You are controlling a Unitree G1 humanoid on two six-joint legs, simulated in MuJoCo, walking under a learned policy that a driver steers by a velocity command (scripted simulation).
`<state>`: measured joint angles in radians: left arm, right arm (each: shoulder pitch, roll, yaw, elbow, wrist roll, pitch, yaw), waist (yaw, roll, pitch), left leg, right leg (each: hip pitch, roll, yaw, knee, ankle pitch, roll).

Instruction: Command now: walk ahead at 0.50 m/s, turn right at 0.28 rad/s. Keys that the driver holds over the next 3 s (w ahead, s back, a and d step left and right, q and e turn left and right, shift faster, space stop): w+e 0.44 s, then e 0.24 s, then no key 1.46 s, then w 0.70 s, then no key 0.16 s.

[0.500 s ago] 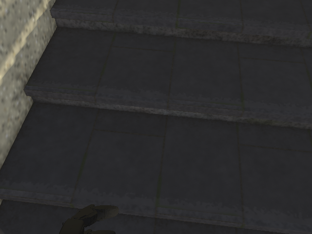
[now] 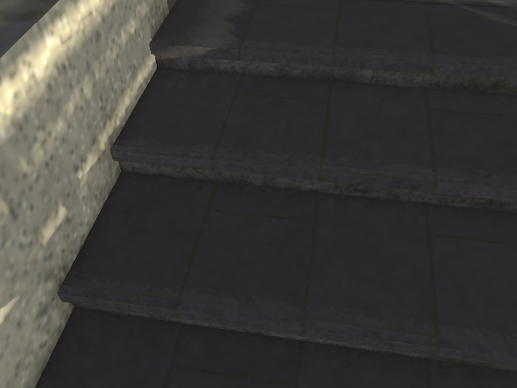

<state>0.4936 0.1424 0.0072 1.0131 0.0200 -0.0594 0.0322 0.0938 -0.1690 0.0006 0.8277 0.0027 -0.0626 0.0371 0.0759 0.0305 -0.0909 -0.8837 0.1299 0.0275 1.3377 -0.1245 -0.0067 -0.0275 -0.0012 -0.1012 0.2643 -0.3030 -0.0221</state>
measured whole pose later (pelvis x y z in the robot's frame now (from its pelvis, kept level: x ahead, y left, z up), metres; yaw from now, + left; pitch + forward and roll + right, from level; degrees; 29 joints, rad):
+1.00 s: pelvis +0.54 +0.02 +0.13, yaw -29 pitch +3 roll +1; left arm 0.29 0.24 0.03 0.79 -0.01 0.01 0.02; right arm 0.14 -0.18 0.03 0.59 -0.06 -0.07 -0.01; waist -0.01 -0.01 0.00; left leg -0.72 -0.01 0.12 1.03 -0.34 0.09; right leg -0.28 0.15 0.26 0.98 -0.35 -0.01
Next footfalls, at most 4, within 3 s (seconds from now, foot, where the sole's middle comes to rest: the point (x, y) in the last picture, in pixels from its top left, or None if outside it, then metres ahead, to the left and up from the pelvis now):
0.44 right None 0.41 -0.05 -0.67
0.94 left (289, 290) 0.71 0.03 -0.56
1.72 right None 0.49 -0.11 -0.67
2.02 left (262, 303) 0.67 0.09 -0.56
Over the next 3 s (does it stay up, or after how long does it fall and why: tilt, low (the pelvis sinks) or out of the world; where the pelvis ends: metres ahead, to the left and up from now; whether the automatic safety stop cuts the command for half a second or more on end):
stays up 0.89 -0.15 0.21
